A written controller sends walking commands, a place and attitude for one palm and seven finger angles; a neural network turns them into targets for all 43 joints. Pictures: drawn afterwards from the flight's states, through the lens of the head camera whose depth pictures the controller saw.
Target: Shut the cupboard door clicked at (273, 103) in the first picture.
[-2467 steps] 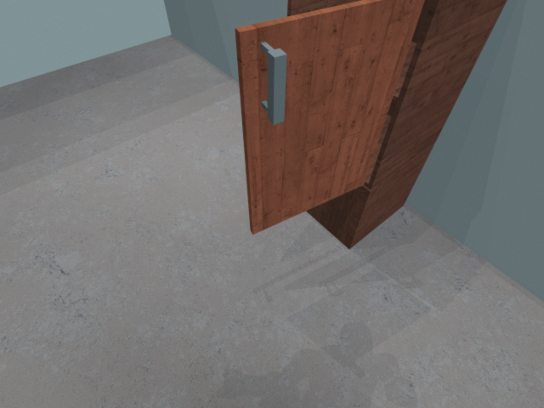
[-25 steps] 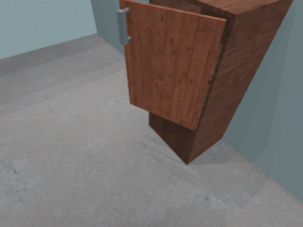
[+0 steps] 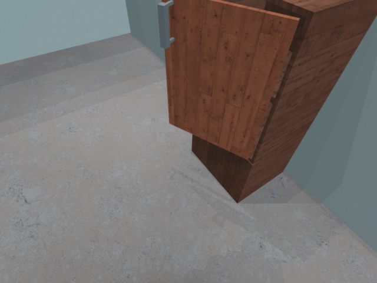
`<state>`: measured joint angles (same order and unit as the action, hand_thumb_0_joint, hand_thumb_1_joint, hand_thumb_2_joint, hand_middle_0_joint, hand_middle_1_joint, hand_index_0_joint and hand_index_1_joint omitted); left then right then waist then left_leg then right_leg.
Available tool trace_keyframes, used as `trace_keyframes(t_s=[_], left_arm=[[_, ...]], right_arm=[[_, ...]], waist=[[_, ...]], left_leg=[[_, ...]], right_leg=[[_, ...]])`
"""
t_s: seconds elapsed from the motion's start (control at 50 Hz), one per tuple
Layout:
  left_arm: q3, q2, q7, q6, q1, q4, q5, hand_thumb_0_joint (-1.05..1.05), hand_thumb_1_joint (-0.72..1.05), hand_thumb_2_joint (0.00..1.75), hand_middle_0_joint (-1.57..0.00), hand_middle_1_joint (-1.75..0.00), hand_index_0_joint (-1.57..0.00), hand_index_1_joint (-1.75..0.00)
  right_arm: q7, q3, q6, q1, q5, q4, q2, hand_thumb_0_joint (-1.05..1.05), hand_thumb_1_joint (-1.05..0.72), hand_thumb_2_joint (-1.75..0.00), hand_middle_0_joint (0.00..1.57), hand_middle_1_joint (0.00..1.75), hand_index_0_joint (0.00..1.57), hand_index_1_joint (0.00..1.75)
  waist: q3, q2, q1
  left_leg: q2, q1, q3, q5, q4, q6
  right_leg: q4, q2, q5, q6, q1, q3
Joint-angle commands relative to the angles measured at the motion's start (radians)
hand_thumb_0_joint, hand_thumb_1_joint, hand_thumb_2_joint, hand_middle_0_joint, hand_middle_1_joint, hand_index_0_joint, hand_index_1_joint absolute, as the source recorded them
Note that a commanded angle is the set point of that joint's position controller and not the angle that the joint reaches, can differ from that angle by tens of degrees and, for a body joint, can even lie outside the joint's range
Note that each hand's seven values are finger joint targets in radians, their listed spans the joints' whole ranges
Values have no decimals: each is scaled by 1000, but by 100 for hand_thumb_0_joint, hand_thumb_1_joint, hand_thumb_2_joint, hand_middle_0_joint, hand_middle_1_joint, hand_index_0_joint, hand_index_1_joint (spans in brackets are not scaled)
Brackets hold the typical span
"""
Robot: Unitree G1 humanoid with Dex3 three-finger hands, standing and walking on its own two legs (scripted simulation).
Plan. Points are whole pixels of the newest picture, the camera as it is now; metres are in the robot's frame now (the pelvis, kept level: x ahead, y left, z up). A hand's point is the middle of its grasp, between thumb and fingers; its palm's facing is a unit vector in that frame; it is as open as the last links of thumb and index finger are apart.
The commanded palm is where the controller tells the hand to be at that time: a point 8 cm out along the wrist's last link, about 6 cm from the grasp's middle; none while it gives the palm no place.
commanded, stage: walk to a spot facing it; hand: left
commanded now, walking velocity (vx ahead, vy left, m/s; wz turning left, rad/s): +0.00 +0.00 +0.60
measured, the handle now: (167, 24) +0.84 +0.11 +0.16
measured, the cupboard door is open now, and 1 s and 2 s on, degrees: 24 24 24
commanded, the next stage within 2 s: none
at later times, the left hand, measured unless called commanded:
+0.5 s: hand out of the picture +0.03 +0.23 -0.15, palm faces +0.31 -0.91 -0.29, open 7.4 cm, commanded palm none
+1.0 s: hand out of the picture -0.13 +0.15 -0.18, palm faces +0.65 -0.71 -0.27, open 7.4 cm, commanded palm none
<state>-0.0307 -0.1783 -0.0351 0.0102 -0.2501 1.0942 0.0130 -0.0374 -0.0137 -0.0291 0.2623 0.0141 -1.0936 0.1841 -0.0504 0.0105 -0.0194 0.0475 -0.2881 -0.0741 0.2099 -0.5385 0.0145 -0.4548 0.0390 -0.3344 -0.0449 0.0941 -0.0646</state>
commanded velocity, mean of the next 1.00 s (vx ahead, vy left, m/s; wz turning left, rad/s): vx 0.00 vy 0.00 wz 0.60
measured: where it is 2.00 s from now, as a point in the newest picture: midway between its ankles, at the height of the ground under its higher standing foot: outside the picture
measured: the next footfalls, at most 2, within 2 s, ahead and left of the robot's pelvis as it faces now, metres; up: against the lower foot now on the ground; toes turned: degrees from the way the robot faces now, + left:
right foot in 0.54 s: +0.06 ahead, -0.14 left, +0.00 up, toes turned +24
left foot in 0.90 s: -0.06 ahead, +0.10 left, +0.00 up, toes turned +39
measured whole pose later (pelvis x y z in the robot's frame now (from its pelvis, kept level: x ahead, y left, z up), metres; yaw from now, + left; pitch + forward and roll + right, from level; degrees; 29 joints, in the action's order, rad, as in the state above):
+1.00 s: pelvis -0.01 -0.04 -0.01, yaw +40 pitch +0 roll +2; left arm -0.07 -0.25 -0.02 0.07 -0.24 0.92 0.03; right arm 0.00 -0.05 -0.04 0.11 0.03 -0.87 0.21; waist -0.12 -0.05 0.02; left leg 0.01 -0.32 0.00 0.31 -0.63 0.00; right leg -1.03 -0.10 -0.53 0.06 0.41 -0.05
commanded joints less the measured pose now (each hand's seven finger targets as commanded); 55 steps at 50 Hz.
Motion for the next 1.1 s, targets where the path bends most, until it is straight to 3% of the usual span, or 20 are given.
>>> trace_keyframes(t_s=[0.0, 0.04, 0.08, 0.1, 0.12, 0.14, 0.18, 0.24, 0.42, 0.48, 0.5, 0.52, 0.54, 0.62, 0.78, 0.84, 0.86, 0.88, 0.94, 1.08], left_arm=[[-51, -170, -16, 1, -26, -75, 9, 0, 90, 90, -20, -30, -20, -30], [-64, -187, -16, 2, 9, -102, 16, 0, 90, 90, -20, -30, -20, -30], [-68, -192, -8, 5, -3, -121, 5, 0, 90, 90, -20, -30, -20, -30], [-63, -147, -5, 10, -46, -141, -7, 0, 90, 90, -20, -30, -20, -30], [-54, -132, -7, 15, -12, -177, -4, 0, 90, 90, -20, -30, -20, -30], [-56, -143, -10, 28, 47, -195, 5, 0, 90, 90, -20, -30, -20, -30], [-63, -140, 1, 23, 81, -206, 11, 0, 90, 90, -20, -30, -20, -30], [-61, -133, 13, 14, 74, -217, 12, 0, 90, 90, -20, -30, -20, -30], [-59, -143, 11, 23, 52, -261, 11, 0, 90, 90, -20, -30, -20, -30], [-71, -182, 6, 18, -65, -239, 7, 0, 90, 90, -20, -30, -20, -30], [-84, -235, 2, 12, -99, -238, 17, 0, 90, 90, -20, -30, -20, -30], [-100, -324, -4, 6, -75, -259, 33, 0, 90, 90, -20, -30, -20, -30], [-81, -319, -10, 12, 61, -294, 20, 0, 90, 90, -20, -30, -20, -30], [-60, -197, -9, -16, 108, -287, 17, 0, 90, 90, -20, -30, -20, -30], [-88, -259, -4, -11, -68, -231, 23, 0, 90, 90, -20, -30, -20, -30], [-84, -238, 5, -4, -53, -243, 7, 0, 90, 90, -20, -30, -20, -30], [-70, -169, 10, 1, -62, -283, 1, 0, 90, 90, -20, -30, -20, -30], [-55, -149, 6, 9, 7, -323, 12, 0, 90, 90, -20, -30, -20, -30], [-66, -166, 8, 25, 83, -307, 9, 0, 90, 90, -20, -30, -20, -30], [-70, -135, 21, 8, -95, -257, 9, 0, 90, 90, -20, -30, -20, -30]], right_arm=[[8, -43, -15, 2, 4, 88, 91, 0, -90, -90, 20, 30, 20, 30], [20, -48, -14, 7, 0, 114, 84, 0, -90, -90, 20, 30, 20, 30], [26, -47, -4, 75, 9, 111, 104, 0, -90, -90, 20, 30, 20, 30], [20, -57, 3, 111, 22, 119, 174, 0, -90, -90, 20, 30, 20, 30], [11, -67, -3, 142, 22, 117, 208, 0, -90, -90, 20, 30, 20, 30], [9, -70, -3, 141, 25, 117, 228, 0, -90, -90, 20, 30, 20, 30], [4, -69, 3, 74, 26, 148, 217, 0, -90, -90, 20, 30, 20, 30], [3, -71, 14, 37, 21, 169, 215, 0, -90, -90, 20, 30, 20, 30], [20, -105, -14, -13, 24, 217, 251, 0, -90, -90, 20, 30, 20, 30], [23, -109, -24, -81, 13, 252, 226, 0, -90, -90, 20, 30, 20, 30], [29, -108, -29, -90, 3, 265, 183, 0, -90, -90, 20, 30, 20, 30], [33, -104, -27, -76, -1, 279, 117, 0, -90, -90, 20, 30, 20, 30], [39, -112, -25, -74, 15, 278, 166, 0, -90, -90, 20, 30, 20, 30], [60, -92, -30, -64, 9, 264, 138, 0, -90, -90, 20, 30, 20, 30], [62, -61, -19, -169, -4, 294, 100, 0, -90, -90, 20, 30, 20, 30], [59, -79, -3, -50, 4, 260, 181, 0, -90, -90, 20, 30, 20, 30], [50, -107, 3, 3, 14, 251, 293, 0, -90, -90, 20, 30, 20, 30], [43, -113, -8, 64, 12, 231, 317, 0, -90, -90, 20, 30, 20, 30], [18, -95, -3, -49, 19, 254, 253, 0, -90, -90, 20, 30, 20, 30], [20, -94, -13, -171, 15, 300, 232, 0, -90, -90, 20, 30, 20, 30]], waist=[[-68, -136, 11], [-77, -101, -4], [-3, 50, -26], [30, 270, -21], [53, 281, -39], [45, 204, -42], [17, 73, -18], [64, 52, -5], [104, 175, -8], [108, 157, 51], [85, 24, 64], [56, -247, 60], [0, -162, 19], [-3, -180, -27], [62, -240, 51], [143, -74, -18], [190, 240, -44], [179, 226, -77], [76, 225, -43], [79, 132, 50]], left_leg=[[-80, -136, 63, 218, -310, -22], [-116, -122, 67, 234, -226, -26], [-136, 39, 16, -173, 17, 15], [-299, 107, -276, -515, 108, 127], [-401, 92, -442, -422, 238, 220], [-398, 60, -495, -215, 265, 220], [-338, 0, -434, 53, 294, 173], [-269, 52, -350, -33, 272, 156], [-192, 28, -378, 36, 252, 131], [-113, -136, -346, 108, 198, 72], [-24, -267, -255, 229, 56, 11], [116, -376, -43, 305, -300, -68], [47, -334, -44, 345, -542, -56], [-41, -305, 35, 225, -648, -66], [-31, -131, 161, 240, -176, -47], [-103, 218, 77, -150, 111, -4], [-380, 388, -263, -571, 108, 130], [-467, 329, -312, -635, 128, 225], [-332, 130, -237, -325, 159, 176], [-205, -80, -184, -121, 79, 107]], right_leg=[[101, -396, 403, -169, 65, 164], [10, -409, 506, -153, 65, 101], [-229, -297, 468, -33, 113, -32], [-422, -150, 137, 61, 242, -96], [-579, -69, -342, 67, 299, -18], [-674, -83, -316, 54, 346, 67], [-700, -98, -152, 68, 397, 109], [-606, -86, -79, 89, 402, 101], [-309, -10, -106, 95, 267, 66], [-13, 0, 3, 79, 14, 53], [154, -133, -93, 30, -62, 186], [323, -430, -281, -97, 1, 546], [305, -528, -158, -148, 177, 505], [94, -334, 406, -106, 102, 159], [-55, -371, 749, -64, -67, 53], [-298, -310, 521, 46, 134, -62], [-505, -178, -98, 119, 403, -107], [-618, -150, -353, 107, 453, -14], [-666, -155, -184, 108, 463, 71], [-172, -48, 21, 106, 119, -14]])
